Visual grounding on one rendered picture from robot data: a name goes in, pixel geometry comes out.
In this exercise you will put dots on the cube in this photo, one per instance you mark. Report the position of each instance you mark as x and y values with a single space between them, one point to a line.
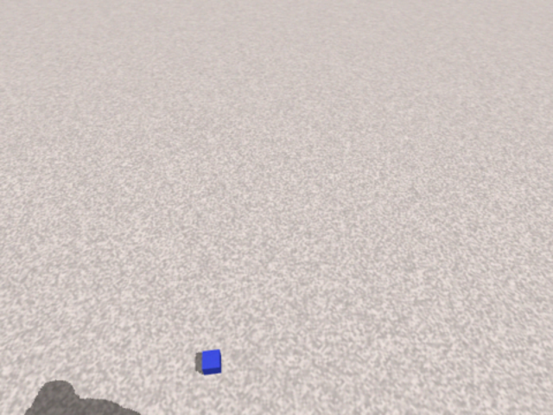
211 362

